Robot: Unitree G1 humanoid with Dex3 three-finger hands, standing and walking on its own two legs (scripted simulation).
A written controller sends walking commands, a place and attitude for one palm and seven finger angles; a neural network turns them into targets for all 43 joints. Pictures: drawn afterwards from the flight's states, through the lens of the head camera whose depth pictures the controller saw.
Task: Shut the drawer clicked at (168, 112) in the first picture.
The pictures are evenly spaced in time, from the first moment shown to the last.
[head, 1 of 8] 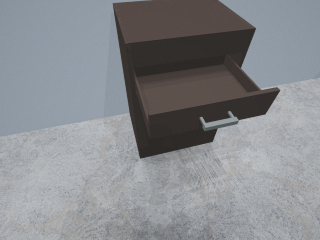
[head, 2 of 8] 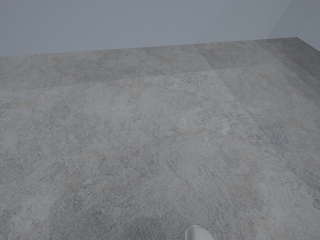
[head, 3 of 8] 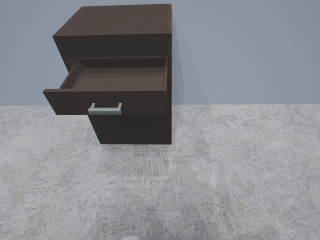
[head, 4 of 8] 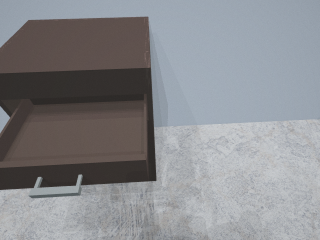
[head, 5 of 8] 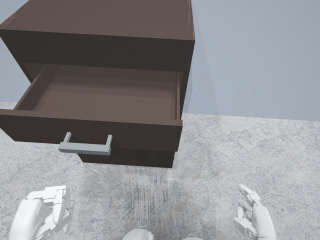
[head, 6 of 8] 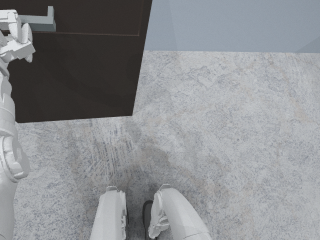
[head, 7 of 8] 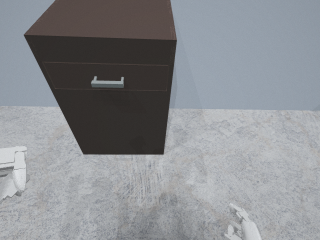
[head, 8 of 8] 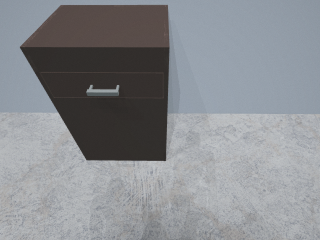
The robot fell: no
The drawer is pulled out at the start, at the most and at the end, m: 0.28 0.28 0.00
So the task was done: yes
